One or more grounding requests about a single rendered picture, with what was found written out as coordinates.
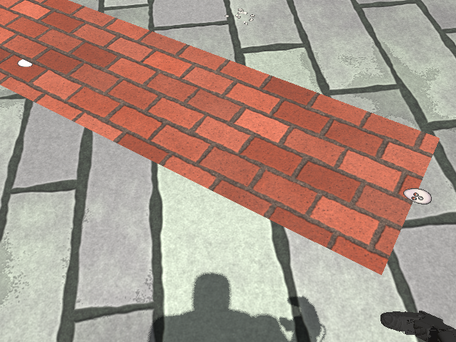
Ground right robot hand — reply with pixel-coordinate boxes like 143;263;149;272
380;311;456;342

